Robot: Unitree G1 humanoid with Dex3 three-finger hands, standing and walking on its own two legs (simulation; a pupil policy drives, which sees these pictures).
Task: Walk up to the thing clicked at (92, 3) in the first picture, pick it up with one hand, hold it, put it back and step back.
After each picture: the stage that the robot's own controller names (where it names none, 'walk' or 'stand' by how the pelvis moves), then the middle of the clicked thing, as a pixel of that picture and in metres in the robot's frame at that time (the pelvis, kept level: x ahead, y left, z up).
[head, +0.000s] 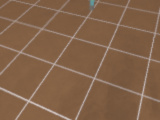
stand; (91, 1) +2.09 -0.12 -0.65
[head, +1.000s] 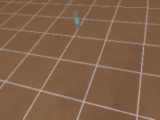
walk; (76, 19) +1.93 +0.20 -0.62
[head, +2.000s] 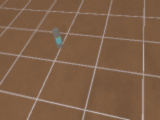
walk; (57, 38) +1.30 +0.40 -0.64
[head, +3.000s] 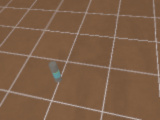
walk; (55, 72) +0.85 +0.33 -0.65
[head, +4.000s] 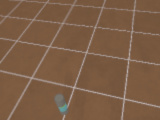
walk; (61, 105) +0.53 +0.25 -0.64
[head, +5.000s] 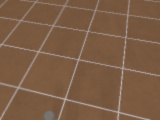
stand; out of the picture +0.38 +0.25 -0.63
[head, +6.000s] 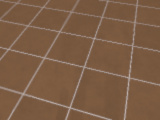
stand; out of the picture +0.34 +0.22 -0.65
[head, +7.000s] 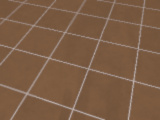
stand; out of the picture +0.34 +0.20 -0.66
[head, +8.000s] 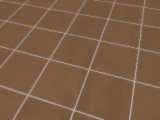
stand; out of the picture +0.33 +0.20 -0.66
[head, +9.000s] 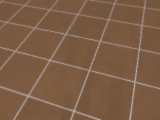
stand; out of the picture +0.33 +0.21 -0.66
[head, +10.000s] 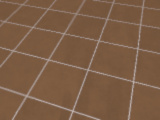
stand; out of the picture +0.32 +0.21 -0.66
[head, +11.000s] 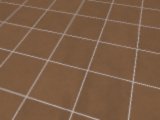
go down; out of the picture +0.32 +0.21 -0.66
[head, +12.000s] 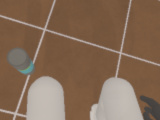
go down; (23, 63) +0.39 +0.25 -0.29
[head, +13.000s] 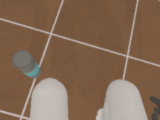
go down; (29, 66) +0.39 +0.26 -0.27
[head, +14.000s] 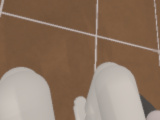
close in; out of the picture +0.37 +0.29 -0.16
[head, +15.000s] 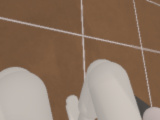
close; out of the picture +0.38 +0.30 -0.15
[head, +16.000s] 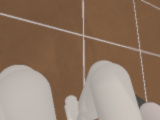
lift; out of the picture +0.35 +0.30 -0.15
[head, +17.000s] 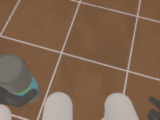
lift; (22, 83) +0.30 +0.21 -0.01
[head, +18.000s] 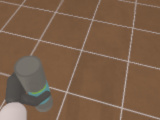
hold; (37, 88) +0.31 +0.17 +0.01
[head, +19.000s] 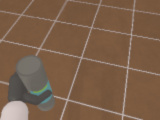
hold; (39, 87) +0.32 +0.17 +0.01
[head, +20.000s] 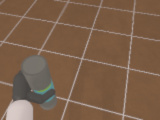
hold; (42, 86) +0.32 +0.16 +0.02
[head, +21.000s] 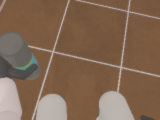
crouch; (23, 60) +0.40 +0.20 -0.05
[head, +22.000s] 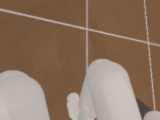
lower; out of the picture +0.39 +0.30 -0.16
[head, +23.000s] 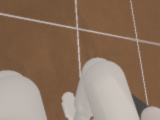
lower; out of the picture +0.39 +0.31 -0.15
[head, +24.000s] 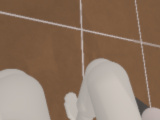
lower; out of the picture +0.38 +0.31 -0.15
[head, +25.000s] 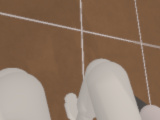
lower; out of the picture +0.36 +0.31 -0.15
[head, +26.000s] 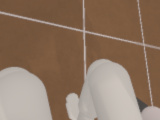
loosen; out of the picture +0.35 +0.29 -0.15
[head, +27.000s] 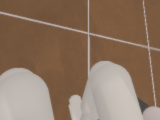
withdraw; out of the picture +0.36 +0.28 -0.16
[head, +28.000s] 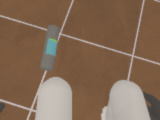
walk; (50, 47) +0.54 +0.22 -0.38
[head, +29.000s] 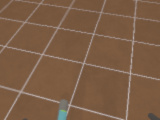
stand; (61, 117) +0.46 +0.17 -0.68
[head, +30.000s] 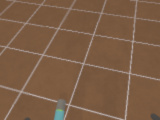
stand; (59, 116) +0.47 +0.21 -0.69
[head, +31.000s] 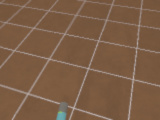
stand; (61, 118) +0.49 +0.21 -0.73
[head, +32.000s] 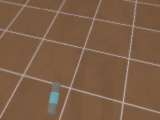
walk; (54, 98) +0.52 +0.24 -0.73
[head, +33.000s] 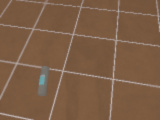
walk; (43, 80) +0.65 +0.36 -0.72
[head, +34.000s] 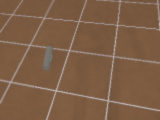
walk; (48, 57) +0.96 +0.43 -0.73
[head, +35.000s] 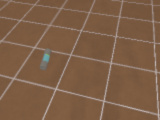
stand; (45, 59) +1.12 +0.42 -0.74
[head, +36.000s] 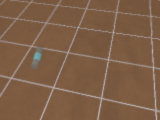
stand; (37, 57) +1.11 +0.51 -0.75
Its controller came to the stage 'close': yes
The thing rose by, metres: 0.67
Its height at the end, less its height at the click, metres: -0.09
